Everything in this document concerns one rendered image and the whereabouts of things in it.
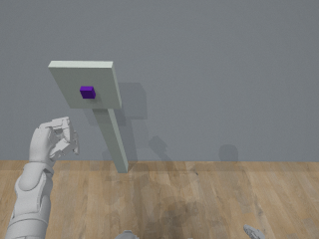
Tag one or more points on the robot right hand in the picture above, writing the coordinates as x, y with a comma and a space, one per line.
252, 232

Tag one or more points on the left robot forearm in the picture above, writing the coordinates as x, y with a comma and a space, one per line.
31, 212

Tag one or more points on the panel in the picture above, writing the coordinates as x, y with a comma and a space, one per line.
70, 76

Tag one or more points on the robot left shin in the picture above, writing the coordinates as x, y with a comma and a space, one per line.
127, 231

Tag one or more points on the robot left hand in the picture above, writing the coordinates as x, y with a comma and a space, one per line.
47, 147

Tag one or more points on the button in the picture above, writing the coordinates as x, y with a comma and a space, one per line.
87, 92

